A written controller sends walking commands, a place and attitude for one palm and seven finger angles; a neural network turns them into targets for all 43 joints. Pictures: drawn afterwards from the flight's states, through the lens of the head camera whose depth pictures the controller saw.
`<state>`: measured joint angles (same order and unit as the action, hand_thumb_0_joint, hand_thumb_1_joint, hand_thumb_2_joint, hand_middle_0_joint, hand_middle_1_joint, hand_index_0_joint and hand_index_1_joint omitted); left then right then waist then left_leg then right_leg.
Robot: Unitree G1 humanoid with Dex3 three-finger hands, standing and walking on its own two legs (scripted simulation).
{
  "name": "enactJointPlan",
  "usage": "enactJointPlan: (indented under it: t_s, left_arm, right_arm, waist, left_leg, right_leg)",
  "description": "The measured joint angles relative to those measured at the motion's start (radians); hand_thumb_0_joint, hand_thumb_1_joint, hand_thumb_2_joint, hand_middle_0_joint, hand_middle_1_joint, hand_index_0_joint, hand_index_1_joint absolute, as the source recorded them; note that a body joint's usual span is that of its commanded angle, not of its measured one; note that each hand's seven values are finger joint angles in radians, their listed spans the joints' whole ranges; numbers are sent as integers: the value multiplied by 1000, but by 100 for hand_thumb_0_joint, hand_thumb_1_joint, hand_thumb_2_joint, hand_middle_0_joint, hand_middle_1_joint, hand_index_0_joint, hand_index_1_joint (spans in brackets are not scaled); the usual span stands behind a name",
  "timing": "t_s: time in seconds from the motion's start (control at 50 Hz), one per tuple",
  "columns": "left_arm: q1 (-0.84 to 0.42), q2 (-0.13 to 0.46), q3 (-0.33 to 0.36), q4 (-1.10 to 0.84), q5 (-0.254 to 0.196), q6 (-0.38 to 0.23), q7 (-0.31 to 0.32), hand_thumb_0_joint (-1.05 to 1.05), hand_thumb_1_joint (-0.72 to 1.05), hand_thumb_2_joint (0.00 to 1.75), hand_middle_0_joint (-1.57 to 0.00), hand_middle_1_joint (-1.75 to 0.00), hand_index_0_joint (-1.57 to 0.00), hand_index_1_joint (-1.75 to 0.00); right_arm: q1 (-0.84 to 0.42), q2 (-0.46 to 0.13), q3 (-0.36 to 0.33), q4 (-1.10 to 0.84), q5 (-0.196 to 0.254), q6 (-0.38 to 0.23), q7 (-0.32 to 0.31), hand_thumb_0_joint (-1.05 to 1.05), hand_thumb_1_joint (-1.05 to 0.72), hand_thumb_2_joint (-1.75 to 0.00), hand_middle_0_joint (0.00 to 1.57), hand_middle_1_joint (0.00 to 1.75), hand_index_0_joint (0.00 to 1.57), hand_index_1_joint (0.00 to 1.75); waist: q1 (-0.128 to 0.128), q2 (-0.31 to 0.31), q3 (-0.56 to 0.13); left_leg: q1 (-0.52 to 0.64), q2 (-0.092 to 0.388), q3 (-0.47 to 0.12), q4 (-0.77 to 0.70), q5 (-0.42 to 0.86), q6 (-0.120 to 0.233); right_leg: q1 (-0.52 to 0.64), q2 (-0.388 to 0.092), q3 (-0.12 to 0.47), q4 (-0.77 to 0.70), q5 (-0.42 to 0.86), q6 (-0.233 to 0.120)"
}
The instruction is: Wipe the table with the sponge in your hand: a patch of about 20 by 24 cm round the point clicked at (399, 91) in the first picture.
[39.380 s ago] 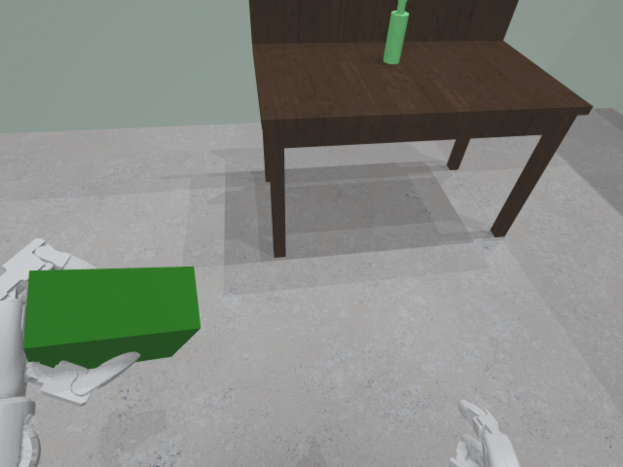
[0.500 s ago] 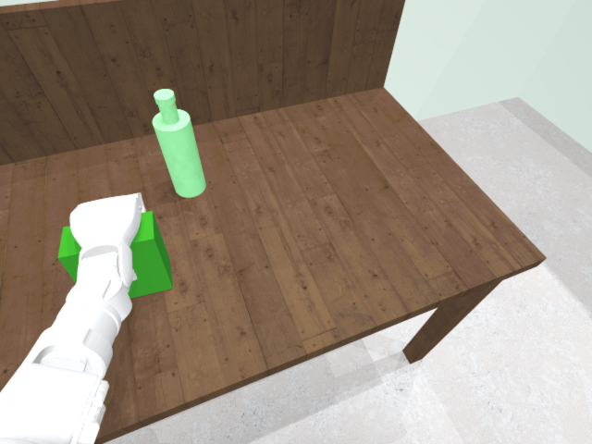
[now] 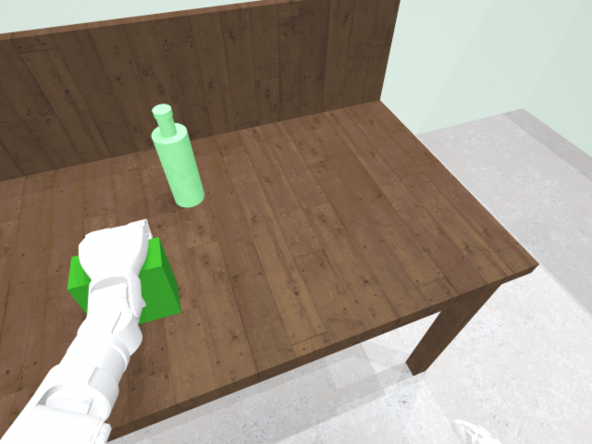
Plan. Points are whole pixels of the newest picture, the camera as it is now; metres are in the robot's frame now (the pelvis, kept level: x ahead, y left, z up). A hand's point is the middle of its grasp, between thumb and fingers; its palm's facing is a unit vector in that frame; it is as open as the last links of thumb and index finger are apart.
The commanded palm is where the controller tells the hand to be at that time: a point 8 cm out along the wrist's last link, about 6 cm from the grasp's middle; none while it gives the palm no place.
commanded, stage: wipe back along the first lane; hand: left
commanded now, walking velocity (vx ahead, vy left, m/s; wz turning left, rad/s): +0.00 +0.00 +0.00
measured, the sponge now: (134, 294) +0.34 +0.30 -0.06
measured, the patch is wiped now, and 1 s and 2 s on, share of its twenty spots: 0.95 1.00 1.00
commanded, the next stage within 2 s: lift the sponge slowly off the table in 0.84 s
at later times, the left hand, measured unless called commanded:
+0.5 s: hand (130, 297) +0.31 +0.27 +0.00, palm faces -0.06 -0.05 -1.00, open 10.4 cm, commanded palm +0.27 +0.25 +0.04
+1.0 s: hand (130, 326) +0.26 +0.26 +0.00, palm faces -0.03 -0.09 -1.00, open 10.4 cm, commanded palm +0.23 +0.24 +0.04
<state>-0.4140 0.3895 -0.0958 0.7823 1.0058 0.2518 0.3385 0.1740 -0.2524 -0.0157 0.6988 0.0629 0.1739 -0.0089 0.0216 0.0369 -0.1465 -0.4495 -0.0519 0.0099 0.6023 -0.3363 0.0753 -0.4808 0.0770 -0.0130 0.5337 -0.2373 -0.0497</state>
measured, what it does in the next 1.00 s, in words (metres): stands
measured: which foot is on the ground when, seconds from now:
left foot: down 0.00-1.00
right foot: down 0.00-1.00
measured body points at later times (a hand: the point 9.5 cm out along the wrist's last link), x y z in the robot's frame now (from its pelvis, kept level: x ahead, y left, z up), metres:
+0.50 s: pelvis +0.00 -0.01 +0.00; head +0.01 -0.01 +0.45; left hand +0.31 +0.27 +0.06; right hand +0.18 -0.24 -0.10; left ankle -0.03 +0.07 -0.73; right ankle +0.01 -0.09 -0.73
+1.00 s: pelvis +0.00 +0.00 +0.00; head -0.01 -0.01 +0.45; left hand +0.26 +0.26 +0.06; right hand +0.22 -0.21 -0.08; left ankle -0.03 +0.07 -0.73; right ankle +0.01 -0.09 -0.73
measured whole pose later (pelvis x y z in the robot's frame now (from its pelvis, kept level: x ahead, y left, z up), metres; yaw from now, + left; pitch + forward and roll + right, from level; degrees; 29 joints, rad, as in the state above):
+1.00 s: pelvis +0.00 +0.00 +0.00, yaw +0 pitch +4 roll -1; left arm -0.04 0.30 -0.21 0.32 1.00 0.41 0.30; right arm 0.06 -0.23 0.01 0.65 0.07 0.15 -0.01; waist 0.08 0.04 -0.12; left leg -0.30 -0.06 0.02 0.55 -0.33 0.08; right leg -0.35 0.07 0.01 0.52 -0.24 -0.05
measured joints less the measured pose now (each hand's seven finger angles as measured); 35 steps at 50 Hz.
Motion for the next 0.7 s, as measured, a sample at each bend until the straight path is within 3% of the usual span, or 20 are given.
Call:
enactJointPlan:
  t_s: [0.24, 0.42, 0.54, 0.7]
  left_arm:
    - [112, -32, -27, -140, -10, 72, -19, 0, -49, 105, -65, -138, -65, -139]
    - [123, -31, -36, -166, -2, 75, -49, 0, -50, 105, -66, -137, -66, -138]
    - [208, -39, -25, -244, -5, 61, -38, 0, -50, 105, -66, -137, -66, -138]
    - [288, -62, -57, -344, -7, 109, -25, 0, -49, 105, -65, -137, -66, -138]
  right_arm:
    - [-50, -6, 12, -24, 10, -1, -15, 1, -91, -90, 20, 30, 20, 30]
    - [-66, 3, 23, -41, 7, -13, -27, 1, -91, -90, 20, 30, 20, 30]
    - [-55, 7, 20, -39, 4, -18, -21, 1, -91, -90, 20, 30, 20, 30]
    - [-62, 2, 13, -34, 7, -19, -12, 1, -91, -90, 20, 30, 20, 30]
  waist:
    - [12, -6, 21]
    - [18, -7, 32]
    - [26, 2, 18]
    - [34, 8, 24]
  left_leg:
    - [62, -1, -3, -28, 13, -6]
    - [69, -2, -4, -35, 21, -8]
    - [79, 1, 8, -38, 14, -6]
    - [104, -5, 11, -42, 12, 0]
  right_leg:
    - [55, -1, -1, -13, 4, -7]
    - [62, -2, -2, -18, 10, -10]
    - [68, 2, 11, -18, 8, -7]
    - [90, -3, 15, -16, 2, -1]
